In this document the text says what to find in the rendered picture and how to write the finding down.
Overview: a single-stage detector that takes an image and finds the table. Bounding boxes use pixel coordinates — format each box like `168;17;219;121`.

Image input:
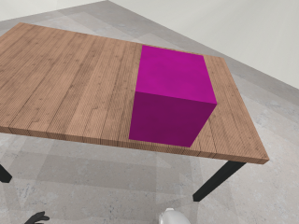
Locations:
0;22;270;202

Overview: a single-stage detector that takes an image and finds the carton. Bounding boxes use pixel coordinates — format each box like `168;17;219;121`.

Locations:
128;45;217;147

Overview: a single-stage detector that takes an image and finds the robot left hand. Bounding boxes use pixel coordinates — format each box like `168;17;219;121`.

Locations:
24;211;50;224

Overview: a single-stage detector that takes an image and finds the right robot thigh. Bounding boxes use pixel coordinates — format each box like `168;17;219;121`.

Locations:
159;210;191;224

